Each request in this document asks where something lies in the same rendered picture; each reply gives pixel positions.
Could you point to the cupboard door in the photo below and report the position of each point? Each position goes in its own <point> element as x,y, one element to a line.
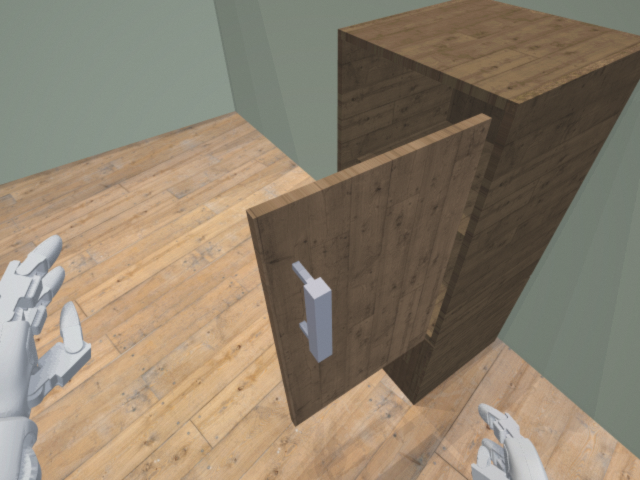
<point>379,234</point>

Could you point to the handle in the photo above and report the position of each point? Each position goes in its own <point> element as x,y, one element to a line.
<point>318,304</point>

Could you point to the right robot hand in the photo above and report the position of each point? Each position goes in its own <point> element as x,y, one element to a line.
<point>517,460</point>

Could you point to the left robot hand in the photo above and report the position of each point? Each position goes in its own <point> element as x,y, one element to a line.
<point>26,289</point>

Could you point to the left robot forearm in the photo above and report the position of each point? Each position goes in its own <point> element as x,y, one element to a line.
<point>18,461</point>

